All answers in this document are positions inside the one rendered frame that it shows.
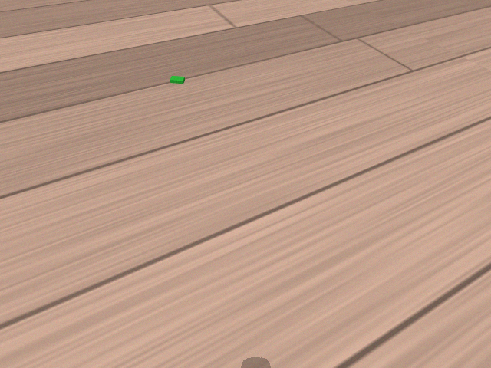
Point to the small box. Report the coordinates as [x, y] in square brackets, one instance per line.
[177, 80]

